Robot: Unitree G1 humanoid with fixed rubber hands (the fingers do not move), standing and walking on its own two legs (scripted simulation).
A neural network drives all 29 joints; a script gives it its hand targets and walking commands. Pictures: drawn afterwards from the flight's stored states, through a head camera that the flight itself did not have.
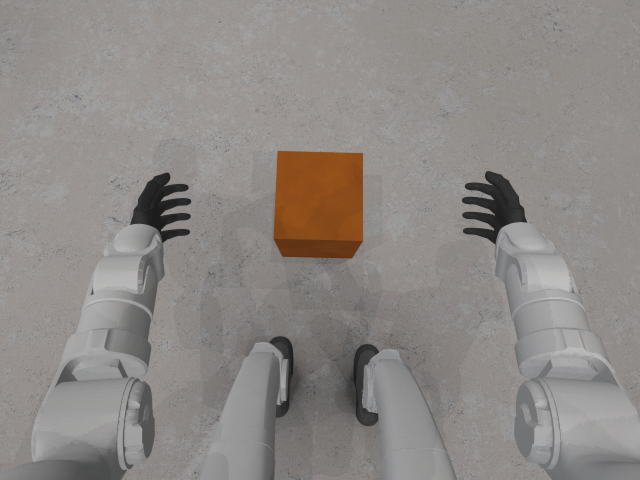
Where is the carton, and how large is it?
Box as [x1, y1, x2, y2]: [273, 151, 362, 257]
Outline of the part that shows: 278,151 273,238 282,256 352,257 362,241 362,153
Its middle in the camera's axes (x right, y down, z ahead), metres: +0.00 -0.09 +1.00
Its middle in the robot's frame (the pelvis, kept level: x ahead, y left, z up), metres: +0.56 +0.03 -0.58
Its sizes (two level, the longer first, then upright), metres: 0.210 0.200 0.250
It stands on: the floor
